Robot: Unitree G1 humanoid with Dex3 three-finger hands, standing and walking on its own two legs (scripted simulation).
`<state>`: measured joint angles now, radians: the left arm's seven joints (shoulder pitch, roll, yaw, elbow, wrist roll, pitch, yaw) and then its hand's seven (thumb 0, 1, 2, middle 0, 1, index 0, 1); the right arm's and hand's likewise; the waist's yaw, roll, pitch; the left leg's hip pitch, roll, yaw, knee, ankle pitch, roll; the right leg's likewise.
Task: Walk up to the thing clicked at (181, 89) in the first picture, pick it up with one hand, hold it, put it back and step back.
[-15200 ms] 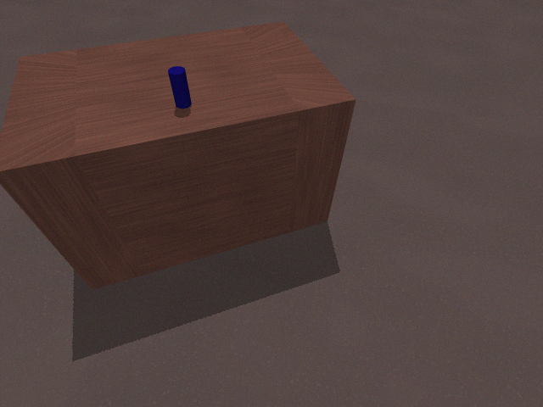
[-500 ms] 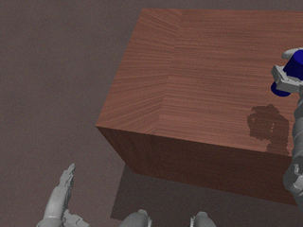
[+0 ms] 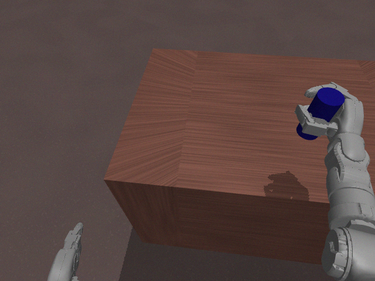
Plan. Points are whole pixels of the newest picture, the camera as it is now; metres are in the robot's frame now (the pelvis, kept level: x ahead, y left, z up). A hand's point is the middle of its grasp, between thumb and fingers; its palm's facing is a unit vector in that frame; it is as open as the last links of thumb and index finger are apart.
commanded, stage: lift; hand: right
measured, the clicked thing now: (317, 115) +0.45 -0.23 +0.11
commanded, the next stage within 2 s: hold in 0.84 s
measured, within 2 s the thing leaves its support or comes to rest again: neither
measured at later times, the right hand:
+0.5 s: hand (314, 127) +0.36 -0.17 +0.18, palm faces +0.20 +0.98 +0.00, open 6.3 cm
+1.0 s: hand (321, 132) +0.33 -0.17 +0.19, palm faces +0.21 +0.98 +0.01, open 6.3 cm
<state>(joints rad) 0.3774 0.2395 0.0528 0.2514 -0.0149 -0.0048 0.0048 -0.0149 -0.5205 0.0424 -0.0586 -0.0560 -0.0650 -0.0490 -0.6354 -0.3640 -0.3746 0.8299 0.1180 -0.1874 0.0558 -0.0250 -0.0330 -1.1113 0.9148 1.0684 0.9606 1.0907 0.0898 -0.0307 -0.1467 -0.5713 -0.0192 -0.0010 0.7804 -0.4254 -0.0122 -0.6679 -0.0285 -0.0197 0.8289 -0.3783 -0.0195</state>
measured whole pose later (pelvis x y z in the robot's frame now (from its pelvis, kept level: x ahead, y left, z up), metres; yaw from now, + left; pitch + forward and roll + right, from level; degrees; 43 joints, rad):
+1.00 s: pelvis -0.02 +0.02 +0.03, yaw -1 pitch -1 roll +0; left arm 0.28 0.22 0.07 0.52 -0.04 -0.08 0.08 -0.02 -0.52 0.03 -0.05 -0.05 -0.06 -0.05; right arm -0.27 -0.21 -0.23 0.13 0.19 0.21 -0.03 -0.03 -0.04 -1.10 0.91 1.06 0.95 1.09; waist 0.01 -0.04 -0.05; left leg -0.22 0.00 0.01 0.55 -0.32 0.01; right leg -0.29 -0.01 -0.02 0.53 -0.23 0.00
